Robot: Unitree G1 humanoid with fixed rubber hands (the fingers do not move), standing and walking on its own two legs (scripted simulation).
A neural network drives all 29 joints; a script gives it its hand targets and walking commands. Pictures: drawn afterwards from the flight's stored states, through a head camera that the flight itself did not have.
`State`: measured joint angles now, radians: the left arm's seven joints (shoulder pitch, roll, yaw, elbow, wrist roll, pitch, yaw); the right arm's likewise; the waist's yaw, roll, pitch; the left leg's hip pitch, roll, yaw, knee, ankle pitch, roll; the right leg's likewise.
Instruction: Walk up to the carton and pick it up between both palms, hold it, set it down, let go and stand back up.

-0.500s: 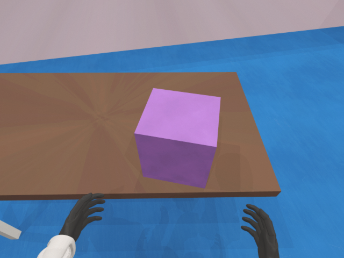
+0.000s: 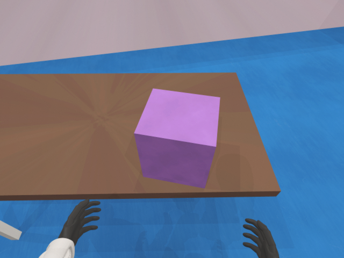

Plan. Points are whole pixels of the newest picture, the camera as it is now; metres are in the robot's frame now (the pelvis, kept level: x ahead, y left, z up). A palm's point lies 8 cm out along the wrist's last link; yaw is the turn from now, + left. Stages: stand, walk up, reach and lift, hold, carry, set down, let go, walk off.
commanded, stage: set down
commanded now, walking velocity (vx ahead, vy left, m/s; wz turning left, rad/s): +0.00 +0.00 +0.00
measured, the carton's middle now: (179, 139) +0.46 +0.03 -0.03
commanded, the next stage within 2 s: let go in 0.24 s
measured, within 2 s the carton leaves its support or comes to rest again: neither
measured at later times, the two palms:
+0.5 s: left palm (76, 240) +0.17 +0.25 -0.05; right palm out of the picture +0.16 -0.21 -0.07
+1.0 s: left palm (73, 237) +0.18 +0.26 -0.05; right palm out of the picture +0.15 -0.26 -0.07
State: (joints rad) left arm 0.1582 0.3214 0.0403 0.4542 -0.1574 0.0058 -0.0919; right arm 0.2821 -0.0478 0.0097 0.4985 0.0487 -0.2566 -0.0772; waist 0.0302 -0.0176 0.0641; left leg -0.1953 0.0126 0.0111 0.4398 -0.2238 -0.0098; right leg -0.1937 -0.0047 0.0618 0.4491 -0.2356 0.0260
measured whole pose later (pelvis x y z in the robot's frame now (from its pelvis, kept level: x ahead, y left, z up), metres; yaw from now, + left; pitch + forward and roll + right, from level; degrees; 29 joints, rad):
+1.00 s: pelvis +0.00 +0.00 +0.00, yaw +0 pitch -2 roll +0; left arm 0.16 0.28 0.01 0.50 -0.07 0.01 0.01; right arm 0.22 -0.28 -0.05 0.65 -0.04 -0.06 0.00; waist 0.03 -0.02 -0.01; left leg -0.20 0.01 0.01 0.45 -0.23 -0.01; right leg -0.19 0.00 0.06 0.45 -0.24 0.02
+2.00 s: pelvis +0.00 +0.00 +0.00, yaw +0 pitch -1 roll +0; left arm 0.17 0.29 0.01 0.57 -0.06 -0.02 0.01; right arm 0.22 -0.29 -0.06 0.65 -0.04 -0.05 0.01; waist 0.03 0.00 0.00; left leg -0.20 0.01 0.01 0.46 -0.24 -0.01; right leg -0.19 0.00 0.06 0.45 -0.24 0.02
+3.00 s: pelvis +0.00 +0.00 +0.00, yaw +0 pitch -2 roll +0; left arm 0.17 0.29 0.01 0.64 -0.06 -0.02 0.01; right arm 0.22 -0.29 -0.07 0.65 -0.04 -0.05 0.01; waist 0.03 -0.01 0.01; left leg -0.20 0.01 0.01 0.46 -0.23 -0.01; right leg -0.19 0.00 0.06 0.45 -0.23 0.02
